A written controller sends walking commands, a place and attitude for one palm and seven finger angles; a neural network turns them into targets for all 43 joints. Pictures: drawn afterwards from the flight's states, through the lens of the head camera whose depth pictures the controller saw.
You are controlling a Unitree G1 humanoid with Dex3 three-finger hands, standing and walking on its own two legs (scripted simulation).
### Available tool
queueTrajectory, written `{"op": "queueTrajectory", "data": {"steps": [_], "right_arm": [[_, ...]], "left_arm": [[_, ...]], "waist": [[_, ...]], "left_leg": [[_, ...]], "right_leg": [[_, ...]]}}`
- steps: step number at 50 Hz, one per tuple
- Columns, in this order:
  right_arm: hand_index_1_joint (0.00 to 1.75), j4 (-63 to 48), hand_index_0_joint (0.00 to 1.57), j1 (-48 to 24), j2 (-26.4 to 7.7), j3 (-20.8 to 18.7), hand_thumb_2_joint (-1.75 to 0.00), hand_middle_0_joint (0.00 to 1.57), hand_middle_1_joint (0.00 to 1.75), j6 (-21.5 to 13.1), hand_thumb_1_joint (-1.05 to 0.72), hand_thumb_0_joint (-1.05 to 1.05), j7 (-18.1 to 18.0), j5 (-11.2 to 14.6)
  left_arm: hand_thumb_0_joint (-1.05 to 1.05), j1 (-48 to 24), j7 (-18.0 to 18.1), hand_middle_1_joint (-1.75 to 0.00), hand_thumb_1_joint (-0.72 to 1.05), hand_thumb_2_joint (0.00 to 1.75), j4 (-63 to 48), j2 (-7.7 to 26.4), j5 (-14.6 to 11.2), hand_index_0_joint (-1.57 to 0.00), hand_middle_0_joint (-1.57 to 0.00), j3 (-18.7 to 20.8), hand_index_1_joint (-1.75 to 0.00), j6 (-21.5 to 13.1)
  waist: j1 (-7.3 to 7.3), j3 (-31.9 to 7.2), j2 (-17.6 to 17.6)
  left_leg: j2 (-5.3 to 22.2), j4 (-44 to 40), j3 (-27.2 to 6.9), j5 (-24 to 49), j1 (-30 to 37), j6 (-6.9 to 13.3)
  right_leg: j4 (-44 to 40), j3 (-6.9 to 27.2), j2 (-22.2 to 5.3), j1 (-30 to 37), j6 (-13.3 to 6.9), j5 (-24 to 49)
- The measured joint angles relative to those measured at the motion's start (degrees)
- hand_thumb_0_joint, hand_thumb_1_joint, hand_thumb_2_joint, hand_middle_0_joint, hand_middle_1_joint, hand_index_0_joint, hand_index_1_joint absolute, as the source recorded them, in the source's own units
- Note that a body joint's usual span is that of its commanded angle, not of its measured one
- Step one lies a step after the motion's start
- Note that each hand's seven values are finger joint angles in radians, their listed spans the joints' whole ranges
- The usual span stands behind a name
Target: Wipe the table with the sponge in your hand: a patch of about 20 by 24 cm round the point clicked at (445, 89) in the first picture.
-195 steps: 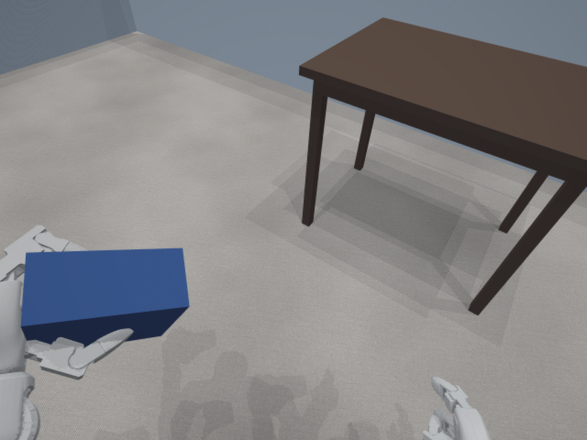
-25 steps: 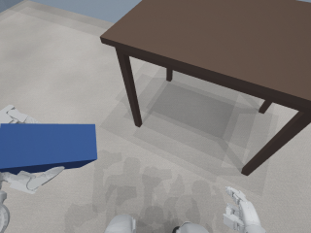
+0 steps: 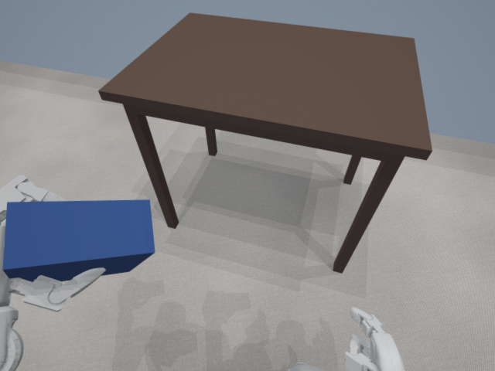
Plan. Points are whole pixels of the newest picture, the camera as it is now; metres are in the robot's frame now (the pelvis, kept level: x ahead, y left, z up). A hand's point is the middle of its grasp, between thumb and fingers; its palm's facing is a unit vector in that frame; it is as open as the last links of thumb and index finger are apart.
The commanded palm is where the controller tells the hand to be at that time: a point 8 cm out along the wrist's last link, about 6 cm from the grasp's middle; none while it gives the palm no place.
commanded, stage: turn to face it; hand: left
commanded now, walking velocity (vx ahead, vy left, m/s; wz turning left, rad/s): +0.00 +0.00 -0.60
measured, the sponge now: (102, 242) +0.22 +0.21 +0.16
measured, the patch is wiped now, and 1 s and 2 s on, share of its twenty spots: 0.00 0.00 0.00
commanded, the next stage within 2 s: take the last steps up to it in 0.88 s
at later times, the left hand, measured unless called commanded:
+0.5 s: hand (173, 241) +0.22 +0.11 +0.19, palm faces +0.13 -0.86 -0.48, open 10.1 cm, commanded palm +0.18 +0.17 +0.19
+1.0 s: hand (296, 291) +0.18 -0.02 +0.17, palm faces -0.15 -0.82 -0.54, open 10.1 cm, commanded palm +0.15 +0.06 +0.19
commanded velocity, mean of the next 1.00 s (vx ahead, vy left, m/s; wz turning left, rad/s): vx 0.01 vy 0.01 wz -0.43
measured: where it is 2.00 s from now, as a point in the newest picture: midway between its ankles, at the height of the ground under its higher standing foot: outside the picture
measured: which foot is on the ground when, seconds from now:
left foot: down 0.00-0.10, up 0.12-0.50, down 0.52-0.80, up 0.82-1.00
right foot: up 0.00-0.08, down 0.10-0.54, up 0.56-0.78, down 0.80-1.00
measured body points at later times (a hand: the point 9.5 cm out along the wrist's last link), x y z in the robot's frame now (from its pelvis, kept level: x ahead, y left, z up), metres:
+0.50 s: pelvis -0.06 -0.05 +0.00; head -0.02 -0.06 +0.45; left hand +0.20 +0.16 +0.21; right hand +0.03 -0.36 -0.08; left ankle -0.03 +0.09 -0.72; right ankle +0.01 -0.14 -0.73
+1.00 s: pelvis -0.13 -0.10 +0.00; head -0.09 -0.15 +0.45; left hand +0.18 +0.02 +0.20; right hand -0.12 -0.38 -0.11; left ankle -0.08 +0.04 -0.67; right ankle -0.13 -0.19 -0.73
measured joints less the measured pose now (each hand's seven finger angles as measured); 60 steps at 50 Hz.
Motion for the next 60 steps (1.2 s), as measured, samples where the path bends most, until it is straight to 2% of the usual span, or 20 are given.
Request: {"op": "queueTrajectory", "data": {"steps": [4,6,9,12,14,17,21,26,28,31,33,36,39,41,44,46,48,52,58,60], "right_arm": [[0.3,0.3,0.21,0.6,1.1,1.3,-0.9,0.21,0.3,-2.0,-0.9,0.01,0.9,0.0],[0.3,0.9,0.21,0.0,0.5,1.2,-0.9,0.21,0.3,-2.6,-0.9,0.01,1.1,0.0],[0.3,3.5,0.21,-2.5,-1.4,0.3,-0.9,0.21,0.3,-1.2,-0.9,0.01,0.8,-0.1],[0.3,3.5,0.21,-4.3,-3.2,-0.7,-0.9,0.21,0.3,1.1,-0.9,0.01,0.5,-0.3],[0.3,2.6,0.21,-4.5,-4.2,-1.6,-0.9,0.21,0.3,2.1,-0.9,0.01,0.4,-0.4],[0.3,1.9,0.2,-3.8,-5.7,-3.0,-0.9,0.2,0.3,2.8,-0.91,0.01,-0.1,-0.5],[0.3,1.7,0.2,-2.7,-7.0,-4.2,-0.9,0.2,0.3,3.3,-0.91,0.01,-0.4,-0.2],[0.3,0.7,0.2,-1.8,-7.2,-3.7,-0.9,0.2,0.3,3.7,-0.91,0.01,-0.6,0.0],[0.3,0.5,0.2,-1.8,-6.0,-3.2,-0.9,0.2,0.3,3.3,-0.91,0.01,-1.1,-0.2],[0.3,0.3,0.2,-1.1,-3.3,-2.2,-0.9,0.2,0.3,1.7,-0.91,0.01,-1.2,-0.3],[0.3,0.5,0.2,-0.3,-1.8,-1.5,-0.9,0.2,0.3,0.4,-0.91,0.01,-0.8,-0.2],[0.3,0.9,0.2,0.3,-0.2,0.0,-0.9,0.2,0.3,-1.5,-0.9,0.01,-0.1,0.1],[0.3,1.1,0.21,0.3,1.1,1.2,-0.9,0.21,0.3,-3.2,-0.9,0.01,0.5,-0.1],[0.3,1.8,0.21,-0.6,0.9,1.4,-0.9,0.21,0.3,-3.9,-0.9,0.01,0.8,-0.1],[0.3,4.2,0.21,-2.6,-0.5,0.7,-0.9,0.21,0.3,-2.7,-0.9,0.01,0.6,-0.2],[0.3,4.6,0.21,-3.6,-1.5,0.1,-0.9,0.21,0.3,-1.3,-0.9,0.01,0.3,-0.3],[0.3,4.3,0.21,-3.9,-2.5,-0.7,-0.9,0.21,0.3,-0.2,-0.9,0.01,0.0,-0.4],[0.3,3.8,0.2,-2.8,-4.6,-2.4,-0.9,0.21,0.3,0.1,-0.91,0.01,-1.1,-0.5],[0.3,5.0,0.2,0.4,-7.1,-4.0,-0.9,0.2,0.3,-0.7,-0.91,0.01,-2.4,-0.6],[0.3,5.2,0.2,1.5,-7.0,-4.3,-0.9,0.2,0.3,-1.0,-0.91,0.01,-2.9,-0.8]], "left_arm": [[0.0,-1.4,0.3,-1.33,-0.49,0.98,-0.1,0.8,-0.1,-0.76,-0.76,0.5,-1.33,-0.3],[0.0,-4.2,0.2,-1.33,-0.49,0.98,0.8,1.1,0.3,-0.76,-0.75,0.4,-1.33,-0.4],[0.0,-6.4,0.1,-1.33,-0.49,0.98,0.9,0.6,-0.1,-0.76,-0.75,-0.4,-1.33,-0.3],[0.0,-1.4,-0.2,-1.33,-0.49,0.98,-2.0,1.1,-1.2,-0.76,-0.75,1.1,-1.33,-0.9],[0.0,3.0,-0.2,-1.33,-0.49,0.98,-4.4,2.2,-1.7,-0.76,-0.75,2.2,-1.33,-1.5],[0.0,7.1,-0.1,-1.33,-0.49,0.98,-7.2,4.5,-2.0,-0.76,-0.75,3.8,-1.33,-2.3],[0.0,7.6,0.3,-1.33,-0.49,0.98,-8.1,5.9,-2.1,-0.76,-0.75,5.2,-1.33,-2.6],[0.0,5.1,0.4,-1.33,-0.49,0.98,-5.3,3.7,-1.8,-0.76,-0.75,3.9,-1.33,-1.4],[0.0,3.2,0.2,-1.33,-0.49,0.98,-3.6,2.7,-1.3,-0.76,-0.75,2.9,-1.33,-0.9],[0.0,1.8,0.0,-1.33,-0.49,0.98,-1.0,1.3,-0.1,-0.76,-0.75,1.9,-1.33,-0.3],[0.0,1.2,-0.1,-1.33,-0.49,0.98,-0.2,0.3,0.1,-0.76,-0.75,0.9,-1.33,0.0],[-0.01,0.6,0.4,-1.33,-0.49,0.98,-0.5,-0.9,0.1,-0.76,-0.75,-0.5,-1.33,0.0],[0.0,-1.3,0.6,-1.33,-0.49,0.98,-0.8,0.3,0.3,-0.76,-0.75,-0.4,-1.33,-0.4],[0.0,-3.8,0.4,-1.33,-0.49,0.98,-0.1,0.6,0.7,-0.76,-0.75,-0.4,-1.33,-1.0],[0.0,-5.2,0.0,-1.33,-0.49,0.98,0.4,0.5,0.3,-0.76,-0.75,-0.6,-1.33,-1.4],[0.0,-2.2,-0.2,-1.33,-0.49,0.98,-0.6,0.9,-0.4,-0.76,-0.75,0.5,-1.33,-1.8],[0.0,2.2,-0.3,-1.33,-0.49,0.98,-1.9,1.8,-0.8,-0.76,-0.75,1.9,-1.33,-2.4],[0.0,7.8,0.1,-1.33,-0.49,0.98,-4.4,4.2,-0.9,-0.76,-0.75,3.7,-1.33,-3.1],[0.0,7.7,1.2,-1.33,-0.49,0.98,-5.4,4.2,-0.2,-0.76,-0.75,2.8,-1.33,-3.1],[0.0,6.9,1.3,-1.34,-0.49,0.98,-4.3,3.4,0.0,-0.76,-0.75,2.2,-1.33,-3.2]], "waist": [[0.47,1.9,2.4],[-0.47,4.0,4.4],[-2.54,6.5,3.8],[-4.28,7.1,1.5],[-5.51,6.6,0.5],[-5.92,5.2,-0.8],[-4.97,2.6,-2.2],[-4.22,-0.6,-2.8],[-3.27,-0.2,-3.9],[-2.06,-0.3,-3.4],[-1.33,-0.4,-1.9],[-0.16,0.0,0.5],[-0.16,1.3,1.7],[-1.08,3.2,3.8],[-3.23,4.9,3.6],[-4.36,5.1,2.4],[-5.72,4.8,1.4],[-6.94,3.5,-0.3],[-6.67,-0.4,-1.7],[-6.26,-1.7,-2.5]], "left_leg": [[4.5,4.0,2.1,-1.6,-1.4,-2.4],[7.3,9.4,0.6,-3.3,-3.9,-2.2],[2.5,25.3,-5.5,-11.8,-10.8,-1.0],[-2.0,33.4,-6.8,-10.8,-14.7,-1.0],[-3.4,31.3,-6.7,-9.3,-15.2,-1.1],[-4.6,24.2,-6.4,-8.6,-13.9,-1.1],[-5.9,15.3,-6.3,-9.1,-10.6,-0.3],[-6.1,-0.3,-5.8,-4.3,-3.2,1.8],[-6.1,-0.9,-4.5,1.4,-2.7,2.4],[-4.3,0.2,-3.0,0.6,-2.0,2.1],[-2.5,0.4,-2.6,0.2,-1.6,1.4],[0.7,1.3,-1.3,-0.1,-1.6,0.0],[3.4,4.8,-0.6,-1.4,-3.3,-1.8],[5.6,9.4,-2.0,-3.0,-5.5,-1.5],[1.3,23.3,-6.6,-10.4,-11.3,-0.1],[-1.7,30.2,-7.1,-10.2,-13.9,0.1],[-3.5,30.7,-6.7,-9.3,-14.6,0.1],[-5.2,22.0,-5.6,-7.9,-12.6,0.7],[-6.6,3.1,-4.3,-6.2,-4.4,3.7],[-7.1,-1.7,-4.0,-2.0,-1.8,4.9]], "right_leg": [[-14.8,-2.0,-2.7,8.1,0.8,2.3],[-18.2,-3.2,-1.0,9.8,-1.7,6.6],[-17.0,-2.5,-0.3,7.8,-5.6,7.5],[-20.2,0.6,0.7,6.9,-6.4,10.6],[-22.8,2.1,1.6,6.8,-6.8,12.7],[-25.7,3.8,2.9,6.9,-7.2,15.0],[-27.6,5.8,4.2,6.4,-7.5,17.1],[-26.8,7.4,6.0,4.6,-6.9,18.3],[-21.0,7.7,6.0,2.6,-5.0,11.3],[-1.7,4.1,4.7,-2.0,-1.9,2.7],[3.2,1.8,2.5,-1.7,-0.8,0.9],[-3.9,-0.5,-0.7,3.0,0.2,-0.8],[-16.1,-2.0,-2.3,9.6,0.5,2.3],[-18.9,-3.6,-0.8,10.7,-2.4,7.7],[-18.1,-3.3,-0.5,9.2,-5.4,6.9],[-20.2,-1.6,-0.3,8.5,-5.8,8.4],[-22.8,-0.2,0.2,8.4,-6.1,10.5],[-26.7,0.8,1.0,8.7,-6.6,13.4],[-28.2,-0.4,1.5,9.4,-6.5,14.2],[-25.8,-0.6,1.1,9.1,-6.0,11.8]]}}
